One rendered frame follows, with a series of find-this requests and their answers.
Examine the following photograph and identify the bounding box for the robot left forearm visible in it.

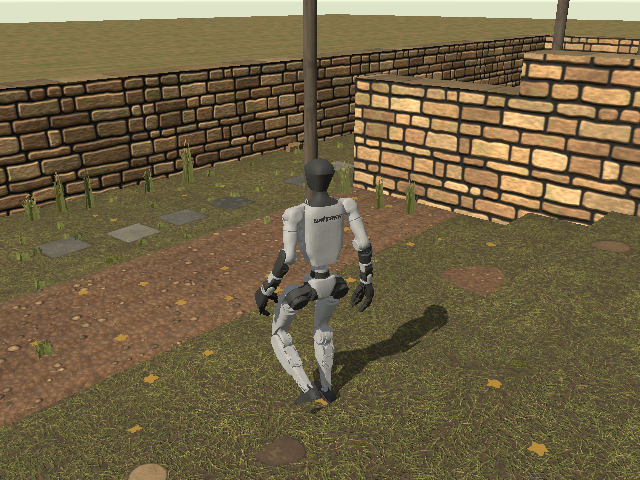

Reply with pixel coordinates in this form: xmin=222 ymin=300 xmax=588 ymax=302
xmin=261 ymin=250 xmax=289 ymax=296

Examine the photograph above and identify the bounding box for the robot left hand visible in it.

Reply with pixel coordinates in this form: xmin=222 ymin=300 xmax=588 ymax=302
xmin=255 ymin=287 xmax=278 ymax=316

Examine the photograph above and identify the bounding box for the robot left thigh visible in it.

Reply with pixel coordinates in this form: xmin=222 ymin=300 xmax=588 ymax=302
xmin=272 ymin=284 xmax=312 ymax=347

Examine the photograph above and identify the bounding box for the right robot upper arm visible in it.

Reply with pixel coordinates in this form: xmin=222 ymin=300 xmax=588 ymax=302
xmin=337 ymin=198 xmax=370 ymax=251

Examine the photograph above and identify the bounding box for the robot right hand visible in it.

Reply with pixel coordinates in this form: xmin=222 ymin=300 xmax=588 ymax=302
xmin=351 ymin=282 xmax=374 ymax=312

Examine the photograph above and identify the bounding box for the robot head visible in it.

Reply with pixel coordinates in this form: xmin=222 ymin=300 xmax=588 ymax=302
xmin=304 ymin=158 xmax=338 ymax=207

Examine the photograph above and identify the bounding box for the robot right forearm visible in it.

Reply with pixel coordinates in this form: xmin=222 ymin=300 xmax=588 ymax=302
xmin=358 ymin=239 xmax=373 ymax=285

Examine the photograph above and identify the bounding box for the left robot upper arm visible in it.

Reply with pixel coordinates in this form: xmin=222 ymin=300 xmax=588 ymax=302
xmin=282 ymin=205 xmax=305 ymax=265

